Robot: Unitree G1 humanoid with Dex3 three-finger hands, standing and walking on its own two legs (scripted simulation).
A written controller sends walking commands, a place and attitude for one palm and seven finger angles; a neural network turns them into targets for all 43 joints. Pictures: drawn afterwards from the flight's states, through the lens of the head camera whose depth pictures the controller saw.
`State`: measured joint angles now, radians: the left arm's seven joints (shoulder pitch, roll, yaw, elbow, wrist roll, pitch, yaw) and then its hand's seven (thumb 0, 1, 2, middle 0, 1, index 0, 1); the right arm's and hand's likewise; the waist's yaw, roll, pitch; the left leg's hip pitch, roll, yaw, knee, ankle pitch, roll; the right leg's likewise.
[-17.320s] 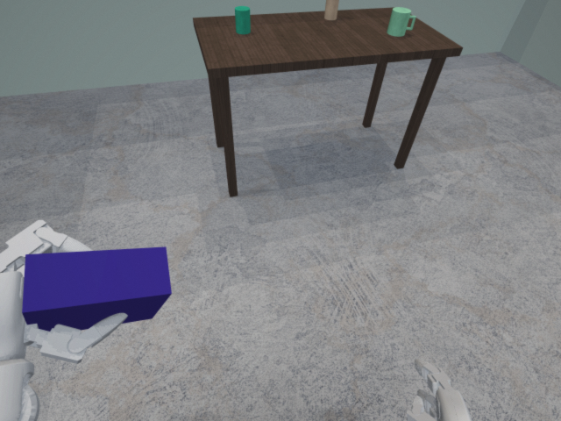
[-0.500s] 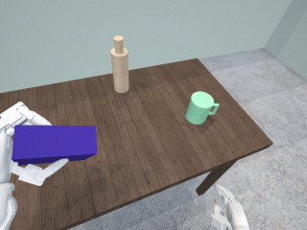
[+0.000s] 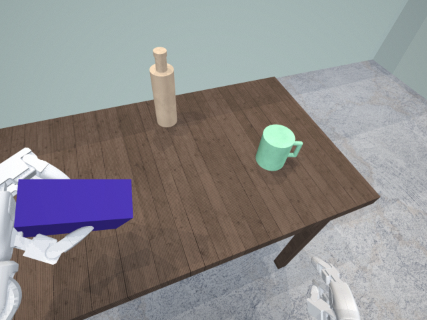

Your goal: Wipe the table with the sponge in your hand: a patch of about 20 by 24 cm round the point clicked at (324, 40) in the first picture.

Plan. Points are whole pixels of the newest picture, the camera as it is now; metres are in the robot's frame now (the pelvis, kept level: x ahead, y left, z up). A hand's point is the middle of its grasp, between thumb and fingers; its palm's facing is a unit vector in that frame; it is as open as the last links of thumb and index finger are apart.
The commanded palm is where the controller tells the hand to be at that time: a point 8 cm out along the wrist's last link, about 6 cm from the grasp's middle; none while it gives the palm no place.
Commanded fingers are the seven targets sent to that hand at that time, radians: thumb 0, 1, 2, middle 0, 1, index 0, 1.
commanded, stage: shuffle to correct the standing spot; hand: left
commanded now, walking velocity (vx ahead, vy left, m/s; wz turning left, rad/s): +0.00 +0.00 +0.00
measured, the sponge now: (93, 207) +0.24 +0.20 +0.13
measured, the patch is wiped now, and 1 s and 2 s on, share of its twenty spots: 0.00 0.00 0.00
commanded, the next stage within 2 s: come to a stop and stand still in 0.84 s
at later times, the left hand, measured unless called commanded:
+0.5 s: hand (102, 206) +0.23 +0.18 +0.16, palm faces +0.31 -0.87 -0.38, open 9.6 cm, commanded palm +0.17 +0.22 +0.17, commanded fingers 0.00 0.10 1.30 -1.20 -1.60 -1.20 -1.60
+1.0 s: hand (142, 202) +0.24 +0.13 +0.16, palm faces +0.28 -0.87 -0.41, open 9.6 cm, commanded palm +0.18 +0.17 +0.17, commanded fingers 0.00 0.10 1.30 -1.20 -1.60 -1.20 -1.60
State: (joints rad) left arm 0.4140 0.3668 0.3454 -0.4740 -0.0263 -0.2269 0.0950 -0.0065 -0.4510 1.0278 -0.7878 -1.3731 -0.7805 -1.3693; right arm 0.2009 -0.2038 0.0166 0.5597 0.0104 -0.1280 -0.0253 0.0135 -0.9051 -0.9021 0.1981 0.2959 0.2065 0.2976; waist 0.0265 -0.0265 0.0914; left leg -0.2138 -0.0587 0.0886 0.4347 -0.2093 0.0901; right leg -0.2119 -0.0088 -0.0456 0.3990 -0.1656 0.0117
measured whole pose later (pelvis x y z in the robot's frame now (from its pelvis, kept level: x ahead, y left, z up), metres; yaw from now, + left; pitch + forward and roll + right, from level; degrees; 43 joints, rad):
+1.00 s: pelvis +0.01 -0.10 +0.00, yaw -2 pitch +1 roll +0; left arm 0.47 0.41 0.37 -0.54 -0.09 -0.15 0.08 -0.01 -0.45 1.03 -0.79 -1.37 -0.78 -1.37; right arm 0.20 -0.22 -0.02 0.56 0.02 -0.09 -0.05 0.01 -0.91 -0.90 0.20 0.30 0.21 0.30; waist 0.00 -0.02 0.05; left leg -0.28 0.09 0.05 0.51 -0.25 -0.03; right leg -0.26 0.13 -0.08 0.41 -0.19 -0.10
